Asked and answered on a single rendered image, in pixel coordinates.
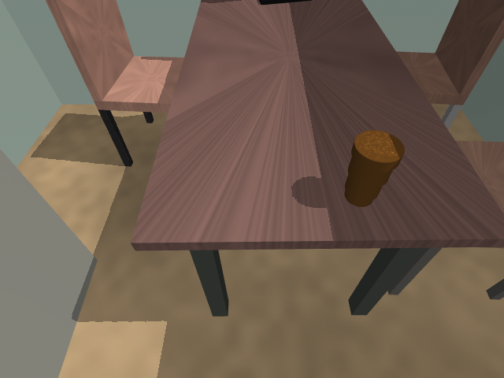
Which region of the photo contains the chair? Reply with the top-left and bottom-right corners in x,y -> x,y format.
388,141 -> 504,300
396,0 -> 504,129
46,0 -> 184,166

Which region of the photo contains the table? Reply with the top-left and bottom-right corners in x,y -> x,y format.
131,0 -> 504,317

